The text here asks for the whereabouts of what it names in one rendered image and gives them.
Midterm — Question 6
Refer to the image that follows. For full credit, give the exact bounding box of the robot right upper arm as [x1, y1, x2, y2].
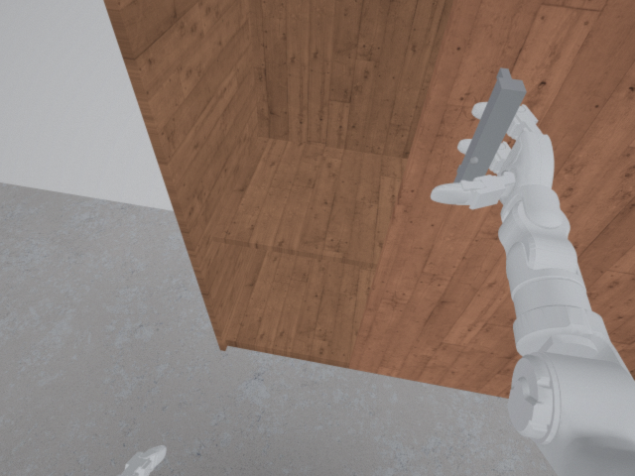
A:
[507, 351, 635, 476]

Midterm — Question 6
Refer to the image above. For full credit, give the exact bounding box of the right robot hand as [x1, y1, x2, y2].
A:
[431, 102, 555, 209]

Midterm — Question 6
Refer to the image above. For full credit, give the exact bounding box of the left robot hand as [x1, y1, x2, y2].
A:
[116, 445, 167, 476]

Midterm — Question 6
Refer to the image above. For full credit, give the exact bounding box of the robot right forearm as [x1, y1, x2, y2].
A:
[498, 184, 635, 384]

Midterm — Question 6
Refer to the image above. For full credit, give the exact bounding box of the handle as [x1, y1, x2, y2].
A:
[454, 67, 527, 182]

